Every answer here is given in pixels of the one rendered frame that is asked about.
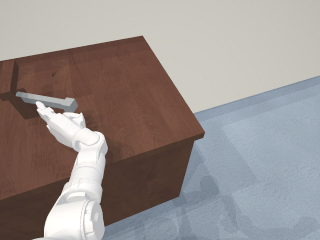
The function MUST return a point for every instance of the counter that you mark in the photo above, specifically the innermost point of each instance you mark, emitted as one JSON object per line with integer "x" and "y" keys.
{"x": 123, "y": 92}

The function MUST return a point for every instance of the robot left forearm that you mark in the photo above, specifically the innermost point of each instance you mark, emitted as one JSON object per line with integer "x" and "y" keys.
{"x": 88, "y": 170}

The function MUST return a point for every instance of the tap lever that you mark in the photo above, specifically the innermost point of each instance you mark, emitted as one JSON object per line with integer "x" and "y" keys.
{"x": 69, "y": 104}

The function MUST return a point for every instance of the robot left upper arm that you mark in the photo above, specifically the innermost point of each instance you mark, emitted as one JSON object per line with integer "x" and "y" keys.
{"x": 79, "y": 220}

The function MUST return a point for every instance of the left robot hand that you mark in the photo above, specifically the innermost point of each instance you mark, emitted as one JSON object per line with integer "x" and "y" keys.
{"x": 62, "y": 126}

